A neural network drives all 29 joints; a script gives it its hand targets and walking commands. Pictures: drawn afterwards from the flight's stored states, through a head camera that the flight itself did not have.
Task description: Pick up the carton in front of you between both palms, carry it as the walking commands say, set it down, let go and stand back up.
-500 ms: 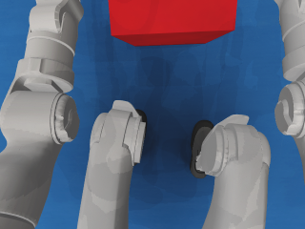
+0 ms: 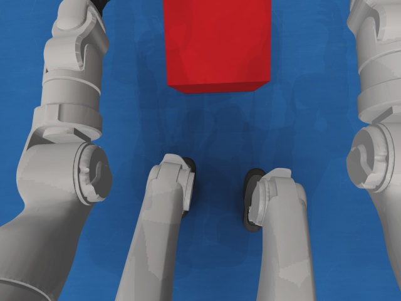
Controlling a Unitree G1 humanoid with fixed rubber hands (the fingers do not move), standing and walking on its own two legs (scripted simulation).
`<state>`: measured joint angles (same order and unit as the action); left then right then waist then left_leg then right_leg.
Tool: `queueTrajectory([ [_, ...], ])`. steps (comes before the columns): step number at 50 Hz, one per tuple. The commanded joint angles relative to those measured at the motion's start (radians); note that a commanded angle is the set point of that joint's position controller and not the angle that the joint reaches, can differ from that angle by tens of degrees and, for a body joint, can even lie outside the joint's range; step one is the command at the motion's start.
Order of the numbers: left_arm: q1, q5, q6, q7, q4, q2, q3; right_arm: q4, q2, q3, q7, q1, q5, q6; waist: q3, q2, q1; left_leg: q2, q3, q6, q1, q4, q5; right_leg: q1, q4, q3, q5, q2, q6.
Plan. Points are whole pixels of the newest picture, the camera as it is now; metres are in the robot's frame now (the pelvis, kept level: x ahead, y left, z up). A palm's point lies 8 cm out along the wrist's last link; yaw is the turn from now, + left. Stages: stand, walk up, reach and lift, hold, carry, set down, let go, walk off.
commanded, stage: set down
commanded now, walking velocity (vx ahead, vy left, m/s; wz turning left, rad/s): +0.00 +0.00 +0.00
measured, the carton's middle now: (217, 47) +0.55 +0.05 -0.37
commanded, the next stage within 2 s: let go in 0.40 s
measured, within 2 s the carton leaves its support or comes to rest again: neither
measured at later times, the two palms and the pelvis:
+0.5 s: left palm out of the picture +0.53 +0.24 +0.04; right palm out of the picture +0.59 -0.16 +0.04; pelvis +0.02 +0.00 +0.14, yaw -1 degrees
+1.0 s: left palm out of the picture +0.38 +0.26 +0.15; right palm out of the picture +0.42 -0.19 +0.14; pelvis +0.08 +0.02 +0.24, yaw -1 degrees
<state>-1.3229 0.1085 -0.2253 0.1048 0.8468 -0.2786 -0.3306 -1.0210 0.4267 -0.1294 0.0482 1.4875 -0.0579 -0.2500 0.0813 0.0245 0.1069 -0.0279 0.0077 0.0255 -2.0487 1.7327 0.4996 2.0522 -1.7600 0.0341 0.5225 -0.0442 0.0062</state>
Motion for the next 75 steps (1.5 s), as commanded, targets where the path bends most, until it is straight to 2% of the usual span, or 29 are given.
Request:
queueTrajectory([
  [1,-0.222,-0.001,0.003,-0.010,-0.149,-0.150,-0.013,0.159,0.103,-0.016,-0.001,0.300,0.007,0.001,-1.292,0.125,0.050,-0.046,-0.108,0.025,0.614,-0.199,-0.430,-0.805,0.181,-0.058,-0.378,-0.054,0.007],
  [19,-0.093,-0.084,0.025,-0.062,-0.138,-0.083,-0.074,0.118,0.045,-0.100,-0.045,0.158,0.086,0.027,-1.138,0.091,0.043,-0.040,-0.087,0.034,0.815,-0.579,-0.503,-0.998,0.570,-0.026,-0.459,-0.041,0.014],
  [23,-0.028,-0.129,0.039,-0.085,-0.139,-0.064,-0.086,0.119,0.010,-0.137,-0.047,0.078,0.132,0.037,-1.139,0.080,0.028,-0.036,-0.083,0.033,0.891,-0.650,-0.523,-1.061,0.651,-0.023,-0.494,-0.039,0.019],
  [28,0.160,-0.199,0.057,-0.140,-0.204,-0.070,-0.067,0.234,-0.078,-0.173,-0.004,-0.135,0.198,0.041,-1.219,0.066,0.011,-0.042,-0.081,0.015,1.026,-0.724,-0.605,-1.230,0.735,-0.015,-0.622,-0.044,0.026],
  [31,0.307,-0.224,0.065,-0.177,-0.263,-0.081,-0.030,0.343,-0.135,-0.167,0.026,-0.305,0.204,0.049,-1.209,0.045,0.008,-0.043,-0.071,0.002,1.133,-0.774,-0.649,-1.287,0.791,-0.017,-0.664,-0.044,0.029],
  [36,0.505,-0.208,0.087,-0.209,-0.344,-0.078,0.032,0.503,-0.169,-0.122,0.034,-0.512,0.169,0.083,-1.073,0.009,0.005,-0.027,-0.031,-0.007,1.354,-0.854,-0.684,-1.246,0.900,-0.034,-0.576,-0.040,0.029],
  [40,0.672,-0.175,0.117,-0.221,-0.348,-0.048,0.075,0.525,-0.175,-0.098,0.012,-0.686,0.153,0.120,-0.946,-0.010,-0.014,-0.012,-0.001,-0.004,1.478,-0.913,-0.670,-1.227,0.973,-0.039,-0.494,-0.034,0.023],
  [45,0.877,-0.138,0.165,-0.219,-0.340,-0.018,0.120,0.490,-0.183,-0.081,-0.016,-0.918,0.147,0.172,-0.821,-0.025,-0.037,0.002,0.029,0.000,1.583,-0.979,-0.679,-1.263,1.038,-0.034,-0.460,-0.026,0.016],
  [50,1.071,-0.111,0.207,-0.200,-0.370,-0.008,0.170,0.490,-0.177,-0.056,-0.034,-1.120,0.128,0.216,-0.708,-0.050,-0.044,0.012,0.045,0.004,1.678,-1.046,-0.700,-1.357,1.105,-0.028,-0.450,-0.020,0.007],
  [55,1.255,-0.095,0.236,-0.184,-0.429,-0.007,0.214,0.529,-0.165,-0.028,-0.048,-1.294,0.106,0.250,-0.584,-0.062,-0.048,0.011,0.041,0.005,1.756,-1.127,-0.684,-1.513,1.185,-0.021,-0.458,-0.015,0.000],
  [60,1.418,-0.086,0.247,-0.178,-0.478,-0.008,0.250,0.577,-0.158,0.004,-0.058,-1.461,0.090,0.270,-0.434,-0.037,-0.059,0.000,0.025,0.004,1.815,-1.223,-0.627,-1.713,1.273,-0.015,-0.493,-0.007,0.001],
  [67,1.502,-0.089,0.220,-0.183,-0.505,-0.023,0.265,0.638,-0.147,0.043,-0.081,-1.623,0.081,0.244,-0.224,0.021,-0.096,-0.018,-0.001,0.001,1.870,-1.323,-0.487,-1.891,1.372,-0.010,-0.506,0.011,0.014],
  [71,1.507,-0.099,0.184,-0.186,-0.505,-0.033,0.261,0.664,-0.143,0.059,-0.097,-1.655,0.068,0.208,-0.121,0.018,-0.103,-0.026,-0.013,-0.004,1.901,-1.346,-0.414,-1.915,1.408,-0.012,-0.454,0.018,0.016],
  [75,1.512,-0.119,0.143,-0.186,-0.508,-0.039,0.252,0.685,-0.141,0.071,-0.113,-1.664,0.058,0.169,-0.050,-0.010,-0.100,-0.030,-0.021,-0.008,1.931,-1.351,-0.379,-1.928,1.425,-0.014,-0.416,0.021,0.010],
])
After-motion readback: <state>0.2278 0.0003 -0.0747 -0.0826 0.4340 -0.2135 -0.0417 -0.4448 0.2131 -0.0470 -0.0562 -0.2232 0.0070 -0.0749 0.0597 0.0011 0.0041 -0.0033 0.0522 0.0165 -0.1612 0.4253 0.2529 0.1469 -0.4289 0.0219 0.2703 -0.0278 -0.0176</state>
